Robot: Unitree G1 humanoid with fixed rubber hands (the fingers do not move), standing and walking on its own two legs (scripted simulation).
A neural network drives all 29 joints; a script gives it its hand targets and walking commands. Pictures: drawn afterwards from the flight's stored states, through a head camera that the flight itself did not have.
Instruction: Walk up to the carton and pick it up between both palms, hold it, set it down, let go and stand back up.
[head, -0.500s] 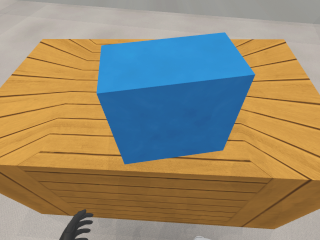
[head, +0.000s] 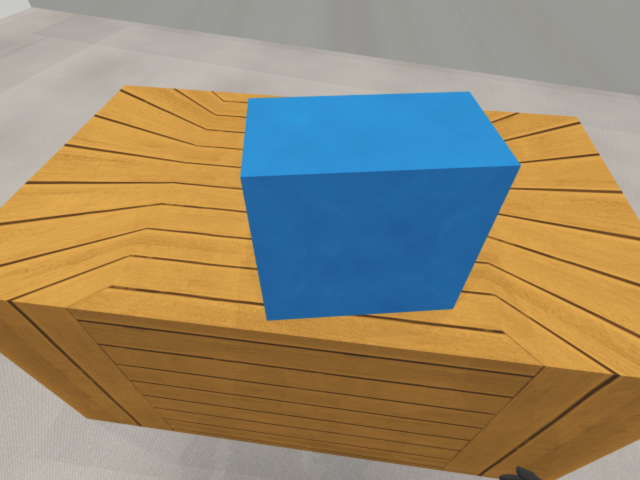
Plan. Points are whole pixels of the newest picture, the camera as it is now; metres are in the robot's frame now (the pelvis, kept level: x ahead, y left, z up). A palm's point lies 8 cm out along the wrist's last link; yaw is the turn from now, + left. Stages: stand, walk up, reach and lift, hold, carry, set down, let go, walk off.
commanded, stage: walk up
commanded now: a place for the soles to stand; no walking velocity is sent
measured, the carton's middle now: (360, 214) +0.50 -0.03 +0.06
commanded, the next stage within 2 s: reach and lift in 1.90 s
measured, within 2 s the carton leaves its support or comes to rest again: neither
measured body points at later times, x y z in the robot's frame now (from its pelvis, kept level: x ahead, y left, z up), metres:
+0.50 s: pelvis +0.00 +0.00 +0.00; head +0.00 +0.01 +0.45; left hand +0.09 +0.27 -0.11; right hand +0.10 -0.26 -0.10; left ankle +0.03 +0.12 -0.73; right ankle +0.10 -0.12 -0.73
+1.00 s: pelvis +0.05 -0.02 +0.00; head +0.06 -0.02 +0.45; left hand +0.17 +0.24 -0.10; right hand +0.13 -0.29 -0.11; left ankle +0.03 +0.13 -0.73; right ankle +0.11 -0.12 -0.73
